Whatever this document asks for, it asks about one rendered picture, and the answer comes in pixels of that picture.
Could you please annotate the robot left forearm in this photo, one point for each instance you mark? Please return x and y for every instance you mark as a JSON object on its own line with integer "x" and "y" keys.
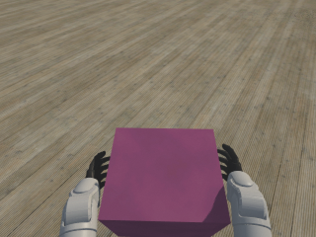
{"x": 80, "y": 214}

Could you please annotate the robot right hand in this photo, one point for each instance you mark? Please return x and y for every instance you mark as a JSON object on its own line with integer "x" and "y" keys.
{"x": 231, "y": 161}

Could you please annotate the robot right forearm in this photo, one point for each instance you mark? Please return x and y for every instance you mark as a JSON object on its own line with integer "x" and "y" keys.
{"x": 249, "y": 211}

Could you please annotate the carton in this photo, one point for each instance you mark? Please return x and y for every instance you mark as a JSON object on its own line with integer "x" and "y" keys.
{"x": 164, "y": 182}

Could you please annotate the robot left hand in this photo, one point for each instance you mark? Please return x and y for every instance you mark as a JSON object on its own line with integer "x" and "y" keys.
{"x": 96, "y": 168}

